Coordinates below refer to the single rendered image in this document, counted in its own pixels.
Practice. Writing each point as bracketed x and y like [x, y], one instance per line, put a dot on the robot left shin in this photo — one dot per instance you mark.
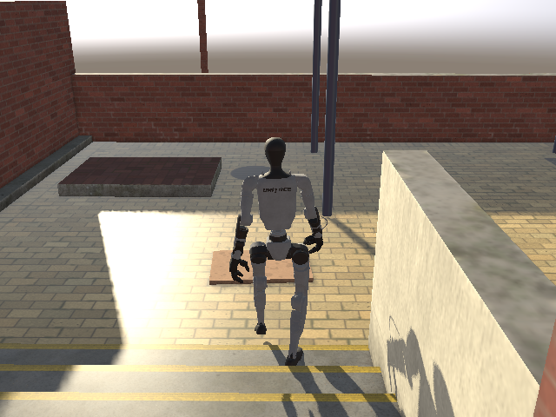
[260, 302]

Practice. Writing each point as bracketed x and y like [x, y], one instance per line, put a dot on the right robot hand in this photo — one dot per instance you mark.
[311, 240]

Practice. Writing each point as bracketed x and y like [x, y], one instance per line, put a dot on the left robot thigh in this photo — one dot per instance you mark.
[258, 257]

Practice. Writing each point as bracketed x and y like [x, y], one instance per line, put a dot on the right robot forearm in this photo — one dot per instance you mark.
[315, 225]

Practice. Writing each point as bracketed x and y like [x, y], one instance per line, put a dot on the left robot hand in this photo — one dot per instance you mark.
[233, 268]

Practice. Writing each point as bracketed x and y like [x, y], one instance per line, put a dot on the left robot forearm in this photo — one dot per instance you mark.
[240, 239]

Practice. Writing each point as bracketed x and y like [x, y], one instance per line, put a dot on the right robot upper arm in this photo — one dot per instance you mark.
[307, 195]

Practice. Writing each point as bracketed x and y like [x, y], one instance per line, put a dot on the left robot upper arm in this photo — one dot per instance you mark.
[248, 185]

